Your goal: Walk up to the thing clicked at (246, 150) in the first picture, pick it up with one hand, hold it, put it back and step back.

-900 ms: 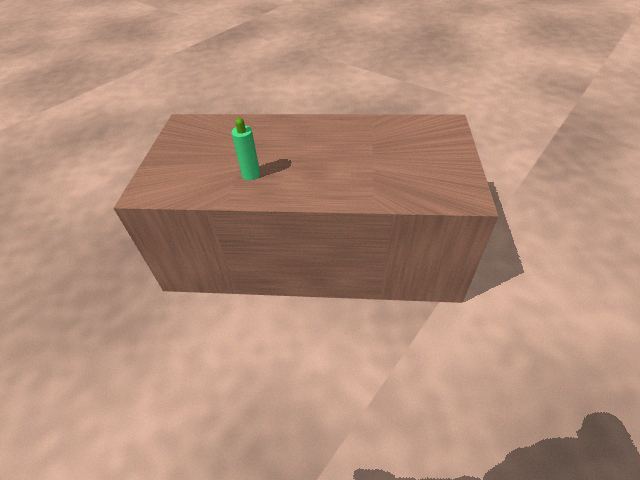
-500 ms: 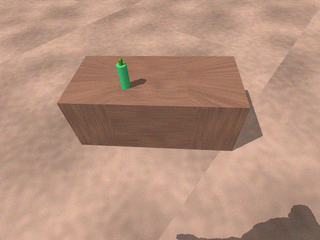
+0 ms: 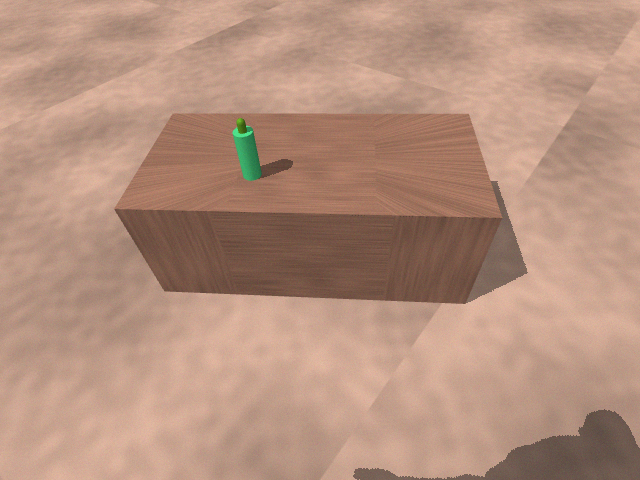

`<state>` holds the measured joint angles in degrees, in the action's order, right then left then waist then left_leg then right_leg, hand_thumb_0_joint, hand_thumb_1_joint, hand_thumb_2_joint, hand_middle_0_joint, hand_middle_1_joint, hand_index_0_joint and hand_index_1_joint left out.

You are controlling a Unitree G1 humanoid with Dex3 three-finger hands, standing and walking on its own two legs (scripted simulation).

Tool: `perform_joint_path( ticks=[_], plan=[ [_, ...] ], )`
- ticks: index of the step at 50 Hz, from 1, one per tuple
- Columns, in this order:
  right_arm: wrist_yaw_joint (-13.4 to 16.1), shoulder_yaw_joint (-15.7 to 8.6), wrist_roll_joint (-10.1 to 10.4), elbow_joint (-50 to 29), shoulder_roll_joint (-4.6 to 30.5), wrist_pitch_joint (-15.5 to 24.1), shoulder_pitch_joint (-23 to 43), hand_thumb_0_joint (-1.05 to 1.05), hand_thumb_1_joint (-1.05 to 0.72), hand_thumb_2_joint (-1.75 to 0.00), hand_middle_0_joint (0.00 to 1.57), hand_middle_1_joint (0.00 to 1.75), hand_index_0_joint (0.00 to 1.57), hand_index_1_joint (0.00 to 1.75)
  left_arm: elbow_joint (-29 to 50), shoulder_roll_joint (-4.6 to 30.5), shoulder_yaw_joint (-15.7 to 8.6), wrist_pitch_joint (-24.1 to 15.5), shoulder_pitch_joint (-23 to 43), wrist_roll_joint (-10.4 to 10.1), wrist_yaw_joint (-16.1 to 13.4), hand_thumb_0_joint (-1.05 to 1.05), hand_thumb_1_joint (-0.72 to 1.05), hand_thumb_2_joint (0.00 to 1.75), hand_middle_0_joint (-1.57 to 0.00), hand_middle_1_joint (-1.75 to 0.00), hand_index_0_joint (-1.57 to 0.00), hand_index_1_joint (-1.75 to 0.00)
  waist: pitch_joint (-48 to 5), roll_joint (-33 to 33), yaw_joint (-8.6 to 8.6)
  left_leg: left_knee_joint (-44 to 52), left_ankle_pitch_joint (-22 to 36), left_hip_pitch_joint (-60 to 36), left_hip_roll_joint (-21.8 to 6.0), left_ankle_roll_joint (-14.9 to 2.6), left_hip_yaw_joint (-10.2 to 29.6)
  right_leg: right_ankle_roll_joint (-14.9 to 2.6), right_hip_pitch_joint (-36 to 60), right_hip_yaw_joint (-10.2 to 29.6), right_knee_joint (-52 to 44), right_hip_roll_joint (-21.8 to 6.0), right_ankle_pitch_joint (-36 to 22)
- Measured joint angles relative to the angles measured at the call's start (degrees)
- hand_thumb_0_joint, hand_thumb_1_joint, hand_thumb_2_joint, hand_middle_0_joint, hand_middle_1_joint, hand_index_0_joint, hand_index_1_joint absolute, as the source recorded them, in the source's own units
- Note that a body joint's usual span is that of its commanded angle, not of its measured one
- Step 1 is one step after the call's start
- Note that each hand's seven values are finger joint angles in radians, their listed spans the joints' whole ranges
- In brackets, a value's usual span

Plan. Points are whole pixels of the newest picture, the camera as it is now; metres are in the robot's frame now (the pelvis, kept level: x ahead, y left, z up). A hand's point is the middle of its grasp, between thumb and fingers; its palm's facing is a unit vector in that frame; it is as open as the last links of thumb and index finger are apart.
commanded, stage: stand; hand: left
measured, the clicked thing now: (246, 148) +1.07 +0.27 -0.23
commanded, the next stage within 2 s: walk up in 0.22 s
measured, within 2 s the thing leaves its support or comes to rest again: neither
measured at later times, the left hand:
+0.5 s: hand out of the picture +0.05 +0.33 -0.16, palm faces +0.00 -0.92 -0.39, open 7.4 cm
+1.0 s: hand (141, 365) +0.34 +0.34 -0.14, palm faces -0.11 -0.90 -0.43, open 7.4 cm
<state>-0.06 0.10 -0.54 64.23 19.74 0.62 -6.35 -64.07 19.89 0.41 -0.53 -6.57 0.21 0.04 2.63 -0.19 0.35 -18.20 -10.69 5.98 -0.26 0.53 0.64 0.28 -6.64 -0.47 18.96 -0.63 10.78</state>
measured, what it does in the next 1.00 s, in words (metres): walks ahead: left foot, then right foot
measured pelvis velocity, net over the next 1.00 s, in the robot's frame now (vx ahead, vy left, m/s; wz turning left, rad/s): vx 0.22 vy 0.07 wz -0.08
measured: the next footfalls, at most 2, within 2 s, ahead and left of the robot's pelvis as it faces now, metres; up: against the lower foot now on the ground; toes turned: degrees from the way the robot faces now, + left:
left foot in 0.52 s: +0.17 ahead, +0.19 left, +0.00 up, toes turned +2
right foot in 0.94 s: +0.32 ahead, -0.05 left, +0.00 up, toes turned -7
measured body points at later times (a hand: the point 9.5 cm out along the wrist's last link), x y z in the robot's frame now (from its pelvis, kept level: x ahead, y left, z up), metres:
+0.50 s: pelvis +0.05 +0.04 -0.01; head +0.06 +0.05 +0.44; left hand +0.05 +0.38 -0.13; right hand +0.14 -0.29 -0.12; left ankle +0.12 +0.18 -0.74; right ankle +0.00 -0.12 -0.75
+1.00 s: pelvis +0.22 +0.07 -0.03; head +0.23 +0.04 +0.42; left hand +0.34 +0.39 -0.11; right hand +0.22 -0.24 -0.16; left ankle +0.14 +0.19 -0.72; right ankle +0.28 -0.05 -0.75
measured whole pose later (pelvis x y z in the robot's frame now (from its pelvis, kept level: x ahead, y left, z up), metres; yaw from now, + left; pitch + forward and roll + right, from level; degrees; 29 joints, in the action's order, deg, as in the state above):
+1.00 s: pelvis +0.22 +0.07 -0.03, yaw -5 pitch -3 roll +0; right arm -3.2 -3.6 -1.0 49.7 23.2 0.7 -20.6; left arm -49.4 23.3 -3.2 -5.2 -14.0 0.6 2.2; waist 4.9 -3.8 -1.3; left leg -49.5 -28.5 11.0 -1.6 -2.3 -2.5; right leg -1.4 -19.7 -2.8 35.9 -0.4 13.1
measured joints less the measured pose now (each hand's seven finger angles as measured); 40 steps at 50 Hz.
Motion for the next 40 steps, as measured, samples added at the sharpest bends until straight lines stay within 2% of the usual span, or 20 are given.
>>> perform_joint_path(
  ticks=[11, 12, 15, 16, 18, 20, 23, 25, 26, 27, 28, 29, 31, 33, 36, 40],
  plan=[
    [0.01, 0.0, -0.01, 0.22, 0.09, -0.06, -0.14, 0.0, -0.91, -0.9, 0.2, 0.3, 0.2, 0.3, -0.06, -0.08, -0.02, 0.02, -0.19, 0.08, 0.01, 0.01, 0.9, 0.9, -0.2, -0.3, -0.2, -0.3, 0.05, -0.02, 0.03, 0.18, -0.09, -0.28, -0.15, 0.06, -0.03, -0.06, 0.35, 0.02, -0.4, 0.14, -0.05],
    [-0.45, -0.58, -0.37, -0.39, 0.15, -0.16, -0.44, 0.0, -0.91, -0.9, 0.2, 0.3, 0.2, 0.3, 0.47, -0.04, -0.41, -0.06, -0.55, 0.21, 0.36, 0.01, 0.9, 0.9, -0.2, -0.3, -0.2, -0.3, -0.03, -0.05, 0.02, -1.01, -1.39, 0.16, -0.13, -0.49, -0.12, -0.35, -0.01, 0.05, 0.57, 0.15, 0.89],
    [-2.03, -2.39, -1.37, -2.93, 1.31, -0.3, -2.46, 0.0, -0.91, -0.9, 0.2, 0.3, 0.2, 0.3, 2.79, 0.29, -1.81, -1.36, -3.37, 0.99, 1.46, 0.01, 0.9, 0.9, -0.2, -0.3, -0.2, -0.3, -1.15, -0.78, 0.13, -9.28, -11.54, 3.11, -0.18, -2.85, -0.15, -1.52, -1.64, 0.33, 5.4, 0.54, 6.48],
    [-2.36, -2.91, -1.67, -3.61, 1.86, -0.52, -3.05, 0.0, -0.91, -0.9, 0.2, 0.3, 0.2, 0.3, 3.58, 0.48, -2.25, -1.87, -4.37, 1.24, 1.63, 0.01, 0.9, 0.9, -0.2, -0.3, -0.2, -0.3, -1.49, -1.07, 0.17, -13.59, -13.66, 5.04, -0.2, -3.13, -0.15, -1.73, -1.74, 0.26, 5.56, 0.61, 5.7],
    [-2.79, -3.69, -2.13, -4.49, 3.07, -0.84, -3.63, 0.0, -0.91, -0.9, 0.2, 0.3, 0.2, 0.3, 4.95, 0.81, -2.95, -2.8, -6.09, 1.49, 1.63, 0.01, 0.9, 0.9, -0.2, -0.3, -0.2, -0.3, -1.12, -1.63, 0.78, -21.72, -13.84, 9.22, -0.43, -2.95, 0.01, -1.7, -1.11, 0.29, 4.97, 0.59, 3.96],
    [-3.25, -4.36, -2.21, -5.35, 4.26, -0.78, -4.01, 0.0, -0.91, -0.9, 0.2, 0.3, 0.2, 0.3, 5.86, 1.15, -3.41, -3.1, -7.94, 1.56, 1.63, 0.01, 0.9, 0.9, -0.2, -0.3, -0.2, -0.3, -0.49, -2.42, 1.47, -25.01, -13.87, 12.43, -1.38, -2.48, 0.47, -1.28, 0.29, 0.44, 3.8, 0.63, 4.38],
    [-4.14, -5.29, -2.19, -7.04, 5.18, -0.19, -4.52, 0.0, -0.91, -0.9, 0.2, 0.3, 0.2, 0.3, 6.57, 2.7, -3.86, -2.65, -10.33, 1.57, 1.83, 0.01, 0.9, 0.9, -0.2, -0.3, -0.2, -0.3, 0.51, -2.3, 1.91, -22.11, -13.32, 14.79, -3.09, -1.79, 0.85, -0.14, 2.17, 0.69, 3.47, -0.2, 5.55],
    [-4.56, -5.94, -2.1, -8.21, 5.42, 0.21, -4.87, 0.0, -0.91, -0.9, 0.2, 0.3, 0.2, 0.3, 6.93, 4.0, -4.06, -2.17, -11.54, 1.54, 1.99, 0.01, 0.9, 0.9, -0.2, -0.3, -0.2, -0.3, 1.0, -1.69, 1.89, -17.4, -9.37, 14.62, -3.84, -1.51, 0.44, 0.89, 2.52, 0.88, 5.53, -1.18, 7.64],
    [-4.65, -6.34, -2.12, -8.8, 5.48, 0.6, -5.09, 0.0, -0.91, -0.9, 0.2, 0.3, 0.2, 0.3, 7.02, 4.63, -4.16, -1.86, -11.99, 1.51, 2.04, 0.01, 0.9, 0.9, -0.2, -0.3, -0.2, -0.3, 1.22, -1.17, 1.69, -15.59, -5.65, 14.03, -3.76, -1.0, -0.18, 1.17, 2.16, 1.07, 7.9, -1.91, 9.49],
    [-4.63, -6.7, -2.2, -9.36, 5.37, 1.07, -5.21, 0.0, -0.91, -0.9, 0.2, 0.3, 0.2, 0.3, 7.14, 5.27, -4.26, -1.49, -12.41, 1.55, 1.99, 0.01, 0.9, 0.9, -0.2, -0.3, -0.2, -0.3, 1.56, -0.04, 1.65, -15.62, -1.67, 13.56, -2.93, -0.65, -1.31, 0.4, 1.11, 1.89, 11.75, -3.1, 12.09],
    [-4.47, -6.97, -2.41, -10.04, 5.16, 1.61, -5.34, 0.0, -0.91, -0.9, 0.2, 0.3, 0.2, 0.3, 7.09, 5.68, -4.34, -1.07, -12.7, 1.44, 1.77, 0.01, 0.9, 0.9, -0.2, -0.3, -0.2, -0.3, 1.71, 0.97, 1.57, -17.07, -1.5, 13.61, -2.2, -0.56, -2.53, -0.86, -1.32, 3.36, 18.22, -3.58, 14.9],
    [-4.33, -7.03, -2.35, -10.72, 4.87, 2.01, -5.63, 0.0, -0.91, -0.9, 0.2, 0.3, 0.2, 0.3, 6.8, 5.81, -4.3, -0.62, -12.68, 1.29, 1.49, 0.01, 0.9, 0.9, -0.2, -0.3, -0.2, -0.3, 1.72, 1.36, 1.07, -18.29, -2.93, 13.57, -1.88, -0.79, -3.18, -1.82, -4.29, 4.84, 25.69, -2.63, 16.94],
    [-4.11, -6.56, -1.69, -11.6, 3.95, 2.15, -6.72, 0.0, -0.91, -0.9, 0.2, 0.3, 0.2, 0.3, 6.66, 6.14, -3.8, -0.25, -12.24, 0.87, 1.19, 0.01, 0.9, 0.9, -0.2, -0.3, -0.2, -0.3, 1.55, 1.87, 0.07, -17.78, -4.6, 12.1, -1.51, -1.64, -3.89, -2.88, -9.95, 5.7, 37.49, -0.38, 16.73],
    [-3.78, -5.73, -1.29, -11.93, 2.97, 2.02, -8.12, 0.0, -0.91, -0.9, 0.2, 0.3, 0.2, 0.3, 7.29, 6.44, -3.51, -0.87, -11.7, 0.31, 1.38, 0.01, 0.9, 0.9, -0.2, -0.3, -0.2, -0.3, 1.56, 2.5, -0.39, -15.04, -4.59, 9.4, -1.08, -2.22, -4.65, -2.98, -14.13, 4.73, 41.87, 0.27, 13.71],
    [-3.59, -4.76, -1.1, -12.18, 2.06, 2.04, -10.39, 0.0, -0.91, -0.9, 0.2, 0.3, 0.2, 0.3, 8.72, 6.4, -3.4, -1.74, -11.03, 0.13, 2.09, 0.01, 0.9, 0.9, -0.2, -0.3, -0.2, -0.3, 1.38, 2.81, -0.96, -10.47, -4.01, 5.26, -0.33, -2.59, -5.58, -1.8, -17.93, 3.07, 39.0, -0.33, 10.31],
    [-3.66, -4.25, -1.01, -12.89, 2.28, 2.18, -12.98, 0.0, -0.91, -0.9, 0.2, 0.3, 0.2, 0.3, 10.72, 5.41, -3.18, -1.81, -9.8, 0.43, 3.09, 0.01, 0.9, 0.9, -0.2, -0.3, -0.2, -0.3, 1.53, 1.46, -1.61, -7.29, -5.06, 1.14, 0.2, -3.15, -6.43, -0.76, -19.53, 0.84, 28.96, -1.97, 7.66]
  ],
)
